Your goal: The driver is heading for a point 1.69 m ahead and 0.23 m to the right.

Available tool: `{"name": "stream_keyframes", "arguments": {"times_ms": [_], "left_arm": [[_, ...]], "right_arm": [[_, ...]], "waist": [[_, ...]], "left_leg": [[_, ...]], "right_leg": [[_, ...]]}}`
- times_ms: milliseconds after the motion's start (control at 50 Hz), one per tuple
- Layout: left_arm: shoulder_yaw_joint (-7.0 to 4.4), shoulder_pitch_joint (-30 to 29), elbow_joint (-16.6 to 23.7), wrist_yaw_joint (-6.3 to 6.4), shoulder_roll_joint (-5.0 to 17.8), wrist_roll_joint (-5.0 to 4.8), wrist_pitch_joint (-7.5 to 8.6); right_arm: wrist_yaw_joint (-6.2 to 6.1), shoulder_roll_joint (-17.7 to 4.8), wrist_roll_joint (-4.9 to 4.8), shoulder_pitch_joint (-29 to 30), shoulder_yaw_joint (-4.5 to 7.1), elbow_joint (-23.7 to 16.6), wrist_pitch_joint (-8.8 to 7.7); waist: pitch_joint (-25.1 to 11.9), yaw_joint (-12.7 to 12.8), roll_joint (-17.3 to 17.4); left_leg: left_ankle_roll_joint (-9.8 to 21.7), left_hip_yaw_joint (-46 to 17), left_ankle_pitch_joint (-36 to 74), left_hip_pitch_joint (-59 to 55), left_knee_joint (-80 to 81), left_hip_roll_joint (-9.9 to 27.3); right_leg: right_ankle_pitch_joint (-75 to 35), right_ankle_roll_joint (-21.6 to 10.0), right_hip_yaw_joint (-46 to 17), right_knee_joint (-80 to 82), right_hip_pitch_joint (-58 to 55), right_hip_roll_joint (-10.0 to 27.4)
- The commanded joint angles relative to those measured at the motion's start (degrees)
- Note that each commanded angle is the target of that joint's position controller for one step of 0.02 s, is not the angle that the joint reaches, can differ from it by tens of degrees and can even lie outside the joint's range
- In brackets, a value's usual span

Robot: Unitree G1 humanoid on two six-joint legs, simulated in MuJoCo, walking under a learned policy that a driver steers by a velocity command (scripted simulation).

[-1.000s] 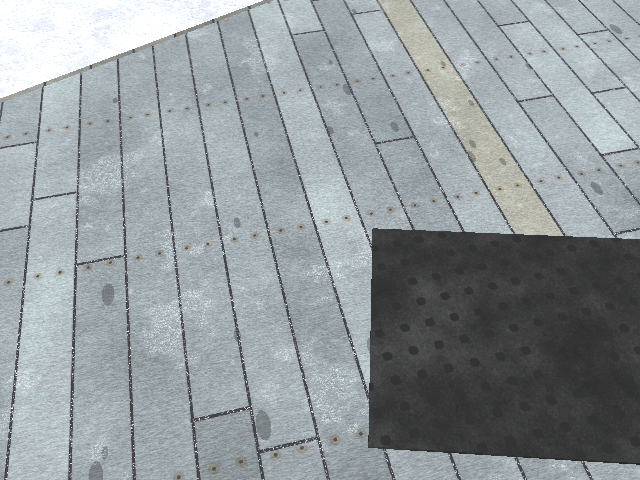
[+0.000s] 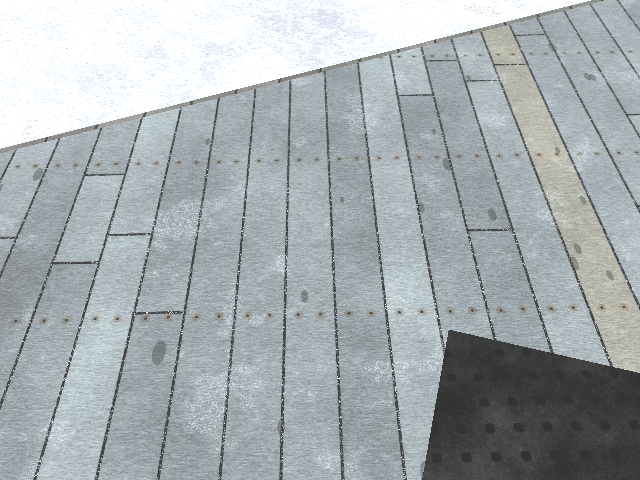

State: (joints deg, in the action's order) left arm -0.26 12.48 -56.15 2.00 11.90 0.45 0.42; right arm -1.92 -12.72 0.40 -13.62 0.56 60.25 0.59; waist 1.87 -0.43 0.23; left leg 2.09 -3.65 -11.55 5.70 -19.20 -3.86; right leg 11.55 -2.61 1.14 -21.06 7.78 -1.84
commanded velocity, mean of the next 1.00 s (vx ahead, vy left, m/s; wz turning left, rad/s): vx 0.05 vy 0.00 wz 0.01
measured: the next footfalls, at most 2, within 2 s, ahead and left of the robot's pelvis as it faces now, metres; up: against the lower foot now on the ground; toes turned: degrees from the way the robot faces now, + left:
left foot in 1.12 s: +0.13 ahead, +0.12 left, +0.00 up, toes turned +3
right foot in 1.56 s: +0.44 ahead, -0.03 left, +0.00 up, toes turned -4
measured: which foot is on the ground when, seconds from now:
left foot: down 0.00-0.82, up 0.84-1.00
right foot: down 0.00-1.00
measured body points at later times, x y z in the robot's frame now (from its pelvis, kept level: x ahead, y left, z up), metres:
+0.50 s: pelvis +0.00 -0.01 +0.00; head +0.00 -0.02 +0.45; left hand +0.01 +0.22 -0.16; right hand -0.01 -0.24 -0.16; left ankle -0.01 +0.10 -0.75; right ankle +0.00 -0.09 -0.75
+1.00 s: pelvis +0.04 +0.00 +0.00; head +0.03 +0.01 +0.45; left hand -0.03 +0.23 -0.16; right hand +0.04 -0.24 -0.15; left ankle +0.02 +0.10 -0.71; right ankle +0.00 -0.09 -0.75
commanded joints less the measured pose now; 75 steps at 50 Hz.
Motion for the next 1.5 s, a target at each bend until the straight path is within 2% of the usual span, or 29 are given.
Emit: {"name": "stream_keyframes", "arguments": {"times_ms": [20, 340, 740, 760, 800, 820, 860, 880, 920, 960, 1040, 1080, 1100, 1120, 1140, 1160, 1180, 1200, 1220, 1240, 1280, 1340, 1380, 1420, 1460, 1500], "left_arm": [[-1.03, 1.69, 0.26, 0.16, 6.11, 0.04, 0.43], [0.27, 4.76, -5.63, 0.25, 3.98, 0.00, 0.28], [0.62, 8.00, -8.30, 0.45, 1.68, 0.01, 0.42], [0.64, 8.44, -8.43, 0.43, 1.55, 0.06, 0.40], [-0.34, 9.02, -8.35, 0.40, 3.86, 0.04, -0.08], [-1.04, 10.45, -8.50, 0.33, 5.18, 0.02, -0.47], [-2.12, 14.33, -9.18, 0.12, 6.44, 0.22, -0.89], [-2.38, 15.17, -9.29, -0.03, 6.05, 0.45, -0.72], [-2.82, 15.40, -8.88, -0.37, 6.13, 1.10, 0.25], [-3.06, 13.60, -7.93, -0.50, 6.27, 0.72, 1.27], [-3.30, 11.81, -6.91, -0.64, 6.38, 0.36, 2.18], [-3.50, 10.46, -6.37, -0.86, 6.58, -0.12, 2.19], [-3.26, 10.24, -5.95, -0.97, 5.68, 0.14, 2.41], [-2.48, 8.36, -4.64, -1.27, 3.09, 0.57, 2.96], [-1.10, 7.32, -1.97, -2.02, -1.86, 0.11, 3.61], [-2.41, 5.83, -1.06, -2.43, 3.51, 1.99, 3.44], [-2.68, 3.71, -0.53, -3.08, 4.24, 2.39, 3.50], [-2.42, 3.73, -0.89, -3.62, 2.88, 1.90, 3.79], [-2.43, 4.36, -1.37, -3.93, 2.27, 1.52, 3.98], [-2.65, 4.47, -1.65, -4.11, 2.69, 1.68, 3.82], [-2.83, 3.27, -1.34, -4.22, 2.49, 1.70, 3.16], [-2.71, -3.14, 1.14, -4.11, 1.69, 1.52, 2.40], [-2.14, -8.02, 3.09, -3.83, 0.50, 1.25, 2.41], [-1.25, -11.04, 4.05, -3.43, -1.05, 0.69, 2.58], [-1.08, -10.29, 3.76, -2.81, -0.31, 0.36, 2.69], [-1.76, -3.41, 1.60, -1.93, 2.13, 0.30, 3.11]], "right_arm": [[-0.28, -4.50, -0.02, -1.91, 0.53, 0.35, -0.34], [-0.63, -2.75, 0.00, -4.03, -0.94, 5.58, -0.39], [-0.94, -0.22, 0.00, -7.04, -1.63, 7.42, -0.61], [-0.93, 0.16, 0.10, -7.57, -1.74, 7.56, -0.59], [-0.83, -0.21, 0.57, -7.58, -1.42, 6.93, -0.49], [-0.62, -0.30, 0.97, -7.03, -1.25, 6.15, -0.46], [0.17, 0.69, 2.03, -4.78, -1.29, 4.05, -0.78], [0.54, 0.81, 2.33, -3.40, -1.26, 2.98, -1.26], [1.22, 0.11, 2.11, -0.89, -0.75, 0.98, -2.33], [1.97, -0.05, 1.64, -1.27, -0.27, 0.13, -3.35], [2.43, 0.48, 0.92, -1.19, 0.35, -1.57, -3.86], [2.18, 1.15, 0.61, -6.86, 0.65, 0.11, -3.97], [1.88, 0.31, 0.72, -11.04, 1.13, 1.39, -4.17], [1.36, -2.42, 1.26, -16.93, 1.96, 2.64, -4.69], [0.95, -8.68, 1.27, -23.89, 3.42, 3.22, -4.91], [0.92, -8.87, 1.05, -23.89, 3.79, 4.47, -4.10], [1.26, -6.44, 1.00, -17.26, 3.18, 2.11, -4.16], [1.68, -5.17, 0.84, -13.17, 2.86, 0.63, -4.72], [1.70, -4.21, 0.66, -11.23, 2.58, -0.27, -5.31], [1.50, -2.84, 0.51, -11.29, 2.15, -0.21, -5.88], [1.29, -2.02, 0.53, -14.51, 1.79, 1.02, -6.57], [1.16, -1.55, 0.50, -18.11, 1.36, 2.20, -6.81], [1.05, -0.81, 0.65, -17.75, 0.80, 2.15, -6.79], [0.75, -0.67, 0.68, -18.01, 0.44, 2.44, -6.70], [0.42, -1.63, 0.75, -18.95, 0.50, 3.15, -6.63], [0.06, -2.81, 0.65, -16.95, 0.76, 2.97, -6.81]], "waist": [[0.19, 0.18, -0.36], [1.81, 0.28, -0.56], [2.51, 0.52, -0.17], [1.34, 0.63, -0.49], [2.35, 1.01, -2.93], [3.22, 1.65, -4.90], [6.66, 3.17, -7.45], [8.45, 3.58, -7.07], [8.83, 3.35, -4.20], [6.47, 1.65, -2.70], [5.20, 0.36, -5.68], [4.88, -2.21, -4.36], [4.05, -3.66, -2.55], [3.02, -6.13, 3.71], [-0.35, -7.58, 17.06], [3.45, -5.99, 12.42], [7.71, -2.74, 5.46], [8.01, -0.93, 3.16], [7.02, 0.47, 2.46], [5.98, 1.04, 2.18], [4.40, 0.94, 2.81], [4.58, 0.09, 3.61], [6.10, -0.15, 3.67], [6.01, -0.81, 4.94], [4.25, -0.89, 6.87], [0.85, 2.10, 7.84]], "left_leg": [[0.71, -5.44, 7.09, 2.24, 2.61, 6.72], [0.54, -4.85, 5.02, 3.51, 2.24, 7.34], [0.22, -4.12, 4.25, 4.83, 1.04, 7.48], [0.30, -3.78, 1.25, 4.49, 1.15, 6.96], [0.90, -1.23, -8.27, 7.28, -2.93, 4.06], [1.43, 0.57, -14.19, 10.91, -7.20, 2.26], [1.97, 4.60, -16.77, 18.79, -16.63, 1.49], [1.96, 5.29, -15.13, 20.57, -21.38, 3.30], [1.79, 4.10, -15.78, 25.75, -28.87, 5.62], [1.48, 4.24, -13.64, 25.45, -28.31, 6.50], [1.24, 7.94, -9.94, 14.16, -16.89, 4.37], [1.45, 10.62, -3.30, 1.91, -8.54, 2.18], [1.61, 9.76, -5.11, -5.25, -6.18, 1.73], [2.59, 0.09, -11.97, -12.15, -0.31, 8.55], [7.29, -24.64, -31.17, -17.93, 11.72, 23.20], [11.32, -33.80, -38.67, -11.56, 14.19, 27.38], [10.99, -29.47, -35.50, -6.20, 13.72, 25.30], [9.75, -23.36, -27.44, -3.30, 14.07, 22.37], [8.50, -17.98, -18.98, -2.57, 14.59, 19.90], [7.69, -13.54, -11.28, -3.05, 14.50, 18.05], [7.39, -7.99, 1.95, -5.16, 13.27, 16.16], [7.81, -3.12, 16.53, -6.69, 11.90, 14.83], [7.26, 0.97, 31.50, -4.27, 9.88, 13.22], [5.77, 4.40, 41.33, -1.63, 7.39, 11.38], [4.96, 4.69, 47.69, -2.39, 4.00, 11.54], [4.16, 3.89, 54.68, -4.21, -2.94, 12.39]], "right_leg": [[-9.42, -1.63, -7.92, 3.72, -1.14, 8.29], [-4.59, -1.57, -8.13, 4.97, 0.36, 7.14], [-4.03, -1.82, -8.37, 4.90, 0.96, 6.63], [1.02, -1.90, -8.63, 5.79, 0.55, 6.37], [15.55, -3.36, -10.88, 7.32, 1.39, 6.30], [25.24, -5.26, -13.82, 8.47, 1.40, 7.69], [38.18, -9.98, -23.04, 13.47, 1.68, 14.69], [38.10, -11.91, -26.58, 15.43, 3.31, 17.84], [31.37, -13.47, -28.12, 17.08, 1.77, 19.93], [24.85, -11.88, -23.17, 16.19, 0.60, 17.96], [18.39, -9.90, -14.59, 13.10, 6.68, 13.54], [19.64, -8.99, -11.70, 8.23, 13.91, 11.57], [20.59, -8.11, -10.20, 3.49, 18.44, 9.79], [18.41, -6.16, -5.64, -7.60, 24.33, 6.11], [18.63, -3.26, 3.53, -27.43, 33.33, -1.07], [20.08, -3.93, 1.11, -38.49, 37.29, 0.36], [14.09, -4.26, -1.53, -42.26, 38.10, 3.77], [8.84, -3.82, -2.46, -41.88, 36.31, 5.17], [5.02, -3.04, -2.34, -40.49, 33.87, 6.17], [2.72, -2.15, -1.58, -39.53, 32.62, 6.50], [-0.22, -1.06, 0.14, -39.05, 32.76, 6.22], [-2.66, 0.16, 2.40, -36.06, 35.64, 5.78], [-4.46, 0.79, 4.57, -28.70, 32.94, 4.30], [-7.13, 0.55, 7.12, -19.43, 25.75, 1.93], [-9.35, -0.57, 7.96, -14.94, 19.40, -0.20], [-9.47, -2.73, 6.75, -12.89, 11.82, -2.01]]}}
Velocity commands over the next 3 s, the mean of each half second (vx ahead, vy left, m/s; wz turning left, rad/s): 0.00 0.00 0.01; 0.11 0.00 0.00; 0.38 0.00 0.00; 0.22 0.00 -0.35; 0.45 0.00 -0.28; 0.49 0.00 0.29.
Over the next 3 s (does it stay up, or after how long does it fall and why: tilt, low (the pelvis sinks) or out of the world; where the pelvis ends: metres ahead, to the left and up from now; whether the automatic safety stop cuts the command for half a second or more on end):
stays up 0.78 -0.11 -0.03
